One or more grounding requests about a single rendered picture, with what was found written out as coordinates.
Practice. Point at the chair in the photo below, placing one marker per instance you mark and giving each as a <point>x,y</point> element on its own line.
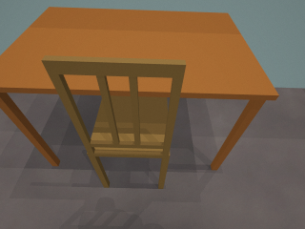
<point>125,126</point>

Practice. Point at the table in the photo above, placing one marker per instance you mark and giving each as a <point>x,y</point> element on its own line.
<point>219,62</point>

